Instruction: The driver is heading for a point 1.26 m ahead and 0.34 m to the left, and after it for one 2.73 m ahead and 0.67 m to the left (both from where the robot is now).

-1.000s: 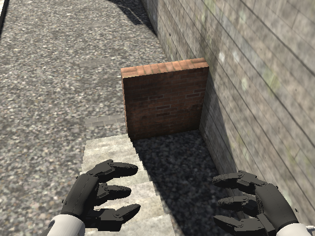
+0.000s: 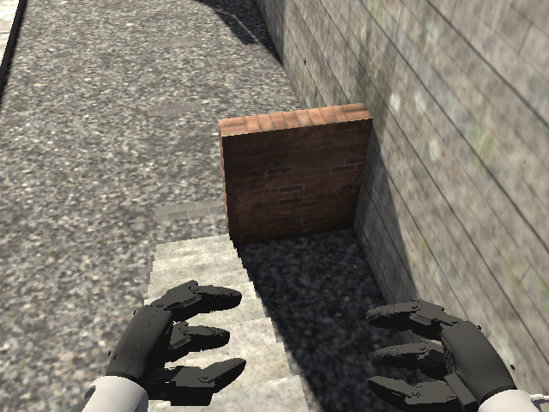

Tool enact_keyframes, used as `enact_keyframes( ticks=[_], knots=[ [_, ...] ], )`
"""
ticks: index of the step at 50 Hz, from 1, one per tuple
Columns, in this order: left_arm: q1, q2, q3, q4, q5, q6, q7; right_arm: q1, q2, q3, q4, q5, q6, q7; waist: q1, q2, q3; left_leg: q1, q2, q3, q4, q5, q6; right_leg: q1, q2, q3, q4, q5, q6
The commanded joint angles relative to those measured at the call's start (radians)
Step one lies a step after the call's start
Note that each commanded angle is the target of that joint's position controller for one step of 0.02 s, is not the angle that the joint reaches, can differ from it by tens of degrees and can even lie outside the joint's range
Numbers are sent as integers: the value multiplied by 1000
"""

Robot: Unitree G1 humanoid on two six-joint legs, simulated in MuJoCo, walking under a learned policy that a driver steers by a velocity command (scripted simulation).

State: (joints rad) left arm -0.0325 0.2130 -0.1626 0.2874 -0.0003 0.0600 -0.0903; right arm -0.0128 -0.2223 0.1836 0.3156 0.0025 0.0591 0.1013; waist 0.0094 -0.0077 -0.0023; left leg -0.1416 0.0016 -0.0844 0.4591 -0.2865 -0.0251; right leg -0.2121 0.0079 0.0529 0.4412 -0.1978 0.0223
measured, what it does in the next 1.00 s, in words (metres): stands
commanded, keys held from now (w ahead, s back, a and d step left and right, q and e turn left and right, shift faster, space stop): w+shift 1.00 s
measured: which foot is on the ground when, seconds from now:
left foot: down 0.00-1.00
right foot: down 0.00-1.00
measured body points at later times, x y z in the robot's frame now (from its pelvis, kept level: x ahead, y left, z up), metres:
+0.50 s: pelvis +0.00 +0.00 +0.00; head -0.01 +0.01 +0.45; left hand +0.28 +0.16 +0.02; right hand +0.28 -0.14 +0.01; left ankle -0.02 +0.14 -0.74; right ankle +0.03 -0.13 -0.74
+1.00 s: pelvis +0.00 +0.00 +0.00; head -0.01 +0.01 +0.45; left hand +0.28 +0.16 +0.02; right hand +0.28 -0.14 +0.01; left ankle -0.02 +0.14 -0.74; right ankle +0.03 -0.13 -0.74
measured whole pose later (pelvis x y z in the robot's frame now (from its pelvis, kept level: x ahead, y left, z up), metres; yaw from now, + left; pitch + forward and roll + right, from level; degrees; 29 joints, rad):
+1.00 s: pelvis +0.00 +0.00 +0.00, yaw +1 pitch -2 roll +0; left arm -0.03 0.21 -0.16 0.28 0.00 0.06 -0.09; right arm -0.02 -0.22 0.19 0.32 0.00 0.06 0.10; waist 0.01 -0.01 0.00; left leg -0.15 0.00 -0.09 0.46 -0.29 -0.02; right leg -0.22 -0.01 0.05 0.45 -0.21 0.03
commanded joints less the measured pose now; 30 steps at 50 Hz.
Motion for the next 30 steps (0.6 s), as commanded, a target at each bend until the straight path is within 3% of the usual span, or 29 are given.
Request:
enact_keyframes(
  ticks=[1, 13, 30],
  knots=[
    [-162, 56, 28, -122, 0, -23, 0, -157, -67, -33, -118, 2, -22, -1, 1, 9, -126, -33, 173, -143, -73, 153, 32, 88, -179, 177, -50, 138, -23],
    [-152, 51, 28, -124, 1, -23, 3, -152, -63, -30, -115, 3, -24, -3, 5, 12, -148, -22, 173, -139, -66, 178, 29, 104, -178, 166, -39, 158, -17],
    [-156, 55, 29, -125, 1, -22, 0, -159, -66, -30, -115, 2, -25, -1, 5, 11, -129, -29, 173, -144, -70, 165, 33, 85, -180, 167, -45, 137, -18]
  ],
)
